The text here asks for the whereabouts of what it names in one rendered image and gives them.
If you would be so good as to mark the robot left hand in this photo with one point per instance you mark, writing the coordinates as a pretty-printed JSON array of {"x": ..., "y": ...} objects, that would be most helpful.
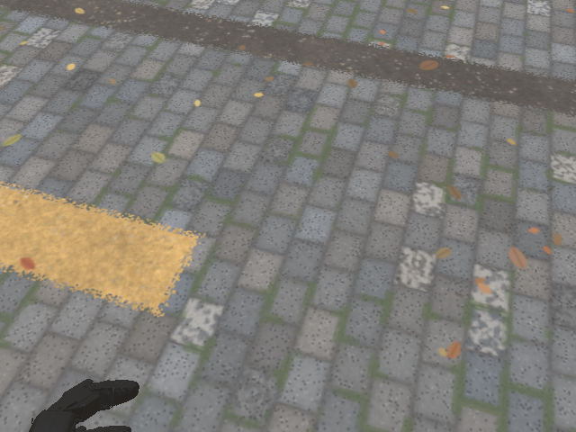
[{"x": 81, "y": 402}]

